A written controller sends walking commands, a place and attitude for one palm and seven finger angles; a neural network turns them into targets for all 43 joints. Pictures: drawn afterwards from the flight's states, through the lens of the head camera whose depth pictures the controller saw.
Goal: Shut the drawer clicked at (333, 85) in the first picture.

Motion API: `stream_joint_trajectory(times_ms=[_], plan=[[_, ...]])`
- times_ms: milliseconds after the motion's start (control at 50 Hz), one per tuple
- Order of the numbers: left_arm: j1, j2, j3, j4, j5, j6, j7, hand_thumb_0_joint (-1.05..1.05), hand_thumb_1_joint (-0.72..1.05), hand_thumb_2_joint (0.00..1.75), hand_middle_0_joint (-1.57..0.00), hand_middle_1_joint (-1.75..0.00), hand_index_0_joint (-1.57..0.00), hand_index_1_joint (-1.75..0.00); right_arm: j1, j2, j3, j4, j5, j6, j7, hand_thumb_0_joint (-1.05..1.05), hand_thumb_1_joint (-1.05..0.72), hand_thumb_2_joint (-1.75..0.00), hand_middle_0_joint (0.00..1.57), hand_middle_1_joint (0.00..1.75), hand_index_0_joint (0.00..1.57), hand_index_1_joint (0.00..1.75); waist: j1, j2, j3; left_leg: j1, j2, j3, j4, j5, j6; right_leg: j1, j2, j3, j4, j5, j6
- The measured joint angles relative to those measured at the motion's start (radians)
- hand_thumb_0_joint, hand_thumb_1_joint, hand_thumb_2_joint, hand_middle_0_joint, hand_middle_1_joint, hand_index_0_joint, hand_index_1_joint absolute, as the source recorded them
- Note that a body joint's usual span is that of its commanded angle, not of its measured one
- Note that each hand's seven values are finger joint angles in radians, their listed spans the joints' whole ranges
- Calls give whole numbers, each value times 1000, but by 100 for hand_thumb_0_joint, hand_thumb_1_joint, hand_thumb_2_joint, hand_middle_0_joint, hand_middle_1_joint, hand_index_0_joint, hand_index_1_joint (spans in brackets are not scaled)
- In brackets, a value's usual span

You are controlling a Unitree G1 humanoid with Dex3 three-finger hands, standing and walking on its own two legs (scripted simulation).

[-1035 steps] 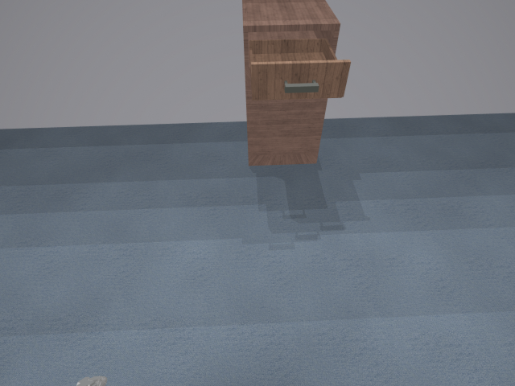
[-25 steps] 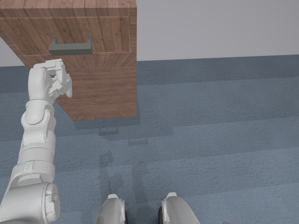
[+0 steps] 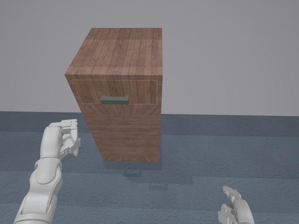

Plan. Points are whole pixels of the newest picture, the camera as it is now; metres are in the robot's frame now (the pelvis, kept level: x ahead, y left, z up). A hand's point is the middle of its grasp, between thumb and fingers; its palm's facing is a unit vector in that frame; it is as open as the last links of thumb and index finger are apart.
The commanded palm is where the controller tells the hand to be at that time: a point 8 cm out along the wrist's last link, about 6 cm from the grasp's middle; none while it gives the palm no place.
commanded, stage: draw the hand back to the body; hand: left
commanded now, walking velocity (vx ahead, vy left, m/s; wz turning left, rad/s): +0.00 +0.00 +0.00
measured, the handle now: (115, 97) +0.63 +0.20 -0.08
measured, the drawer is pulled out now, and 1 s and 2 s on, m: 0.00 0.00 0.00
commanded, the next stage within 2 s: step back with the hand held close in 0.60 s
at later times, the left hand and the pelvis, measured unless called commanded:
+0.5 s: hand (20, 172) +0.17 +0.23 +0.18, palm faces +0.42 -0.81 -0.41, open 3.2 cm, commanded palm +0.13 +0.27 +0.19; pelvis +0.00 -0.01 +0.02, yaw +1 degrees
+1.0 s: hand (21, 175) +0.17 +0.24 +0.17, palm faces +0.31 -0.82 -0.48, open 3.2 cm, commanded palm +0.11 +0.29 +0.19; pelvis -0.02 +0.01 +0.02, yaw -1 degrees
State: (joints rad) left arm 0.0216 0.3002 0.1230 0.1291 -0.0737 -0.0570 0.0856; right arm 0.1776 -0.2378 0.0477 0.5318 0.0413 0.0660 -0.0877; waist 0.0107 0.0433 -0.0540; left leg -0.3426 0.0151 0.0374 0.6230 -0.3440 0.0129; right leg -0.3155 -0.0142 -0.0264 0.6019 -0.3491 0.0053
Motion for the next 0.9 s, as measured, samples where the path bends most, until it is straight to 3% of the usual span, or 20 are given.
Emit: stream_joint_trajectory(times_ms=[200, 440, 580, 740, 900], plan=[[239, 1, 37, -295, -2, 27, 8, 2, 89, 90, -140, -160, -140, -160, -15, 9, 13, 25, -26, -65, 12, 1, -90, -90, 20, 30, 20, 30, 38, 16, 36, 182, -2, -5, -155, 61, -7, 184, 2, -7, -156, 59, -4], [492, 34, 149, -584, -3, -2, 9, 2, 89, 90, -140, -160, -140, -160, 18, 5, -8, 61, -46, -123, 19, 1, -90, -90, 20, 30, 20, 30, 64, 38, 47, 245, 8, -10, -195, 78, -13, 259, 15, -13, -219, 87, -9], [502, 18, 163, -581, 2, -30, 13, 1, 89, 90, -141, -160, -140, -160, 24, 2, -18, 80, -46, -142, 7, 1, -90, -90, 20, 30, 20, 30, 71, 45, 63, 249, 9, -15, -192, 85, -13, 266, 16, -18, -220, 95, -10], [491, 13, 144, -569, 10, -30, 17, 1, 89, 90, -141, -160, -140, -160, 32, 9, -17, 94, -51, -171, 2, 1, -90, -90, 20, 30, 20, 30, 60, 33, 68, 258, 12, -8, -197, 92, -14, 269, 18, -10, -220, 101, -11], [544, 32, 211, -588, 23, -118, 15, 1, 89, 90, -141, -160, -140, -160, 5, -3, -38, 48, -55, -102, 21, 1, -90, -90, 20, 30, 20, 30, 8, 26, 59, 161, 13, 5, -189, 110, -3, 181, 19, 3, -241, 142, 1]])
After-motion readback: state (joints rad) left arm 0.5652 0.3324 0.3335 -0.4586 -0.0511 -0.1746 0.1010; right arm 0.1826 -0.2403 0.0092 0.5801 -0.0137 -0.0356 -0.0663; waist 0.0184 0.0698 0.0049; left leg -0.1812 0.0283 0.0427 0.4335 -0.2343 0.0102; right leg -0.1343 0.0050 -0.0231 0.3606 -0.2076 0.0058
